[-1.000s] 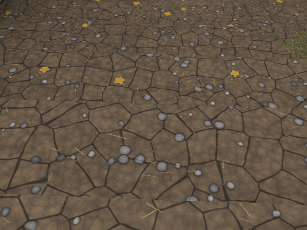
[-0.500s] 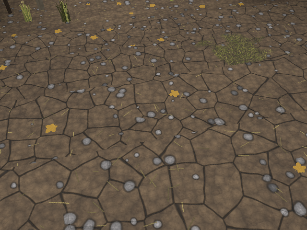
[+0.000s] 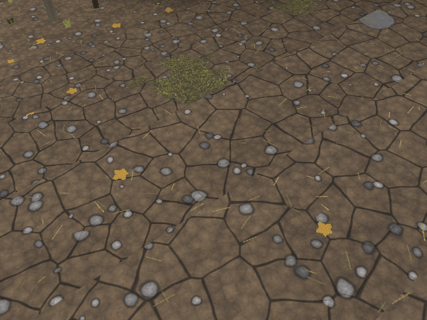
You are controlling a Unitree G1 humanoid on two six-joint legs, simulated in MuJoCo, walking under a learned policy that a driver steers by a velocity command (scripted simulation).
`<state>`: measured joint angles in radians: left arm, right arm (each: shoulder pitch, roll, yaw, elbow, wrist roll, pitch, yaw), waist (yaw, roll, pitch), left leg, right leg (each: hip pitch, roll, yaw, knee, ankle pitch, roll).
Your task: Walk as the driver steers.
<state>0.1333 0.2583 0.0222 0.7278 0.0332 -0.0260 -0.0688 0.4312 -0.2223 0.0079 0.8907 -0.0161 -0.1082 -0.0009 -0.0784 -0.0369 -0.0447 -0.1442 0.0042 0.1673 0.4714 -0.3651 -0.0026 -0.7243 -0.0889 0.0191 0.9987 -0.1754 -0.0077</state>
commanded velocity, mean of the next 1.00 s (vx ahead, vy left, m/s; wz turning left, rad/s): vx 0.50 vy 0.00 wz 0.20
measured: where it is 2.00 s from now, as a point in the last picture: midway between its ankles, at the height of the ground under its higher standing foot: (195, 269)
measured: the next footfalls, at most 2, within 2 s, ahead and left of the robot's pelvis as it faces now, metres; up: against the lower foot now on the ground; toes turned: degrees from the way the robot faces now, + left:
right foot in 0.12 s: +0.17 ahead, -0.13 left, +0.00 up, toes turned -8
left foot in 0.68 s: +0.53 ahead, +0.08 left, -0.16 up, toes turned +9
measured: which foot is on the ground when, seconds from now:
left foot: down 0.00-0.14, up 0.16-0.66, down 0.68-1.00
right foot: up 0.00-0.10, down 0.12-0.70, up 0.72-1.00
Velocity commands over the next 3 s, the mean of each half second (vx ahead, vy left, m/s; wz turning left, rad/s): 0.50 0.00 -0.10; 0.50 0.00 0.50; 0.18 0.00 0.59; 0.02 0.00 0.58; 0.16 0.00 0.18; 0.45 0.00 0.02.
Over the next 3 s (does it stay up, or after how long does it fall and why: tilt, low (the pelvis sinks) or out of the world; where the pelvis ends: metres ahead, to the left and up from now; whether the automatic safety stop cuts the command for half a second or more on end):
stays up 1.00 0.25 -0.31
